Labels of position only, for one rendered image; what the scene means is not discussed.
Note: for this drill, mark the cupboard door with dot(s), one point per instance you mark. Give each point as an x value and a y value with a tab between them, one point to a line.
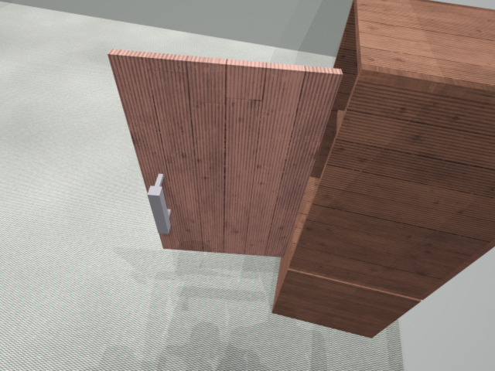
236	141

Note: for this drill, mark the handle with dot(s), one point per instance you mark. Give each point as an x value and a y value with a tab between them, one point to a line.
158	205

